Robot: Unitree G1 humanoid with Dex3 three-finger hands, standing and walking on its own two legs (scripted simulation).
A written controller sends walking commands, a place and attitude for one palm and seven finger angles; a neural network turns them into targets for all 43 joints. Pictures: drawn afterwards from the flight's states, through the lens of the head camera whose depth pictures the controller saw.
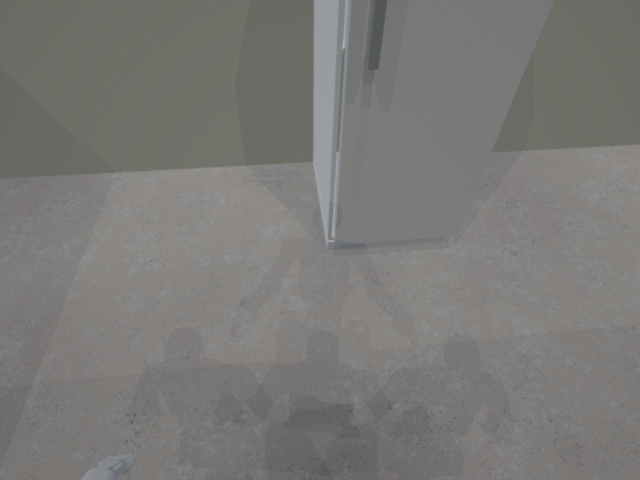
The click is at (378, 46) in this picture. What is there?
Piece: fridge door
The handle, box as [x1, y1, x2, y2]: [366, 0, 386, 69]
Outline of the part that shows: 386,0 372,1 368,49 366,52 366,66 368,69 378,68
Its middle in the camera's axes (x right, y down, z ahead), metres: +0.13 -0.58 +0.82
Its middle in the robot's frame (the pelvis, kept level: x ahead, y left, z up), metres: +1.04 -0.08 +0.26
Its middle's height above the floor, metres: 1.03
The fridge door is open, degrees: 0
